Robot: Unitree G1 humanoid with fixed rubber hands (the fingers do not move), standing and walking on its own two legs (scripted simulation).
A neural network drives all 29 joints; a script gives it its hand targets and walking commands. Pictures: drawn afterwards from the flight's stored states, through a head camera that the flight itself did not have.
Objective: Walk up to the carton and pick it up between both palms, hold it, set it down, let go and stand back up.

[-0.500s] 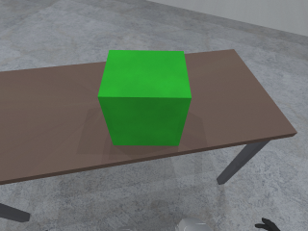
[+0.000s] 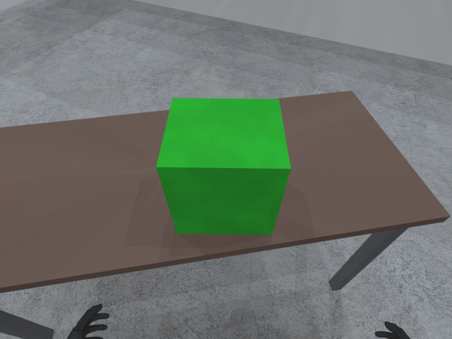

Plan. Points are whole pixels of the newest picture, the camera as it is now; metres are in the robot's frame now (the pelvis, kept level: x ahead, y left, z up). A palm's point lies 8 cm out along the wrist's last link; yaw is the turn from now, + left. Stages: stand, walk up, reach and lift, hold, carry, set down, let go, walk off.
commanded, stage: walk up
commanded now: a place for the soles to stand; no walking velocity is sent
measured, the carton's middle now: (224, 170) +0.43 +0.02 +0.02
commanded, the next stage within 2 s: reach and lift in 1.48 s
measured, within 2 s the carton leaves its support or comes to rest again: neither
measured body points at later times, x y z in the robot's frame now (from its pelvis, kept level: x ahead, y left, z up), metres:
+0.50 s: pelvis -0.01 -0.03 +0.00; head +0.00 -0.03 +0.45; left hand +0.05 +0.27 -0.13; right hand +0.07 -0.31 -0.14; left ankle -0.02 +0.09 -0.75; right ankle +0.01 -0.14 -0.75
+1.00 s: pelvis -0.01 -0.04 +0.00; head +0.00 -0.04 +0.45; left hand +0.04 +0.27 -0.13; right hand +0.09 -0.33 -0.13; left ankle -0.02 +0.09 -0.75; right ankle +0.01 -0.14 -0.75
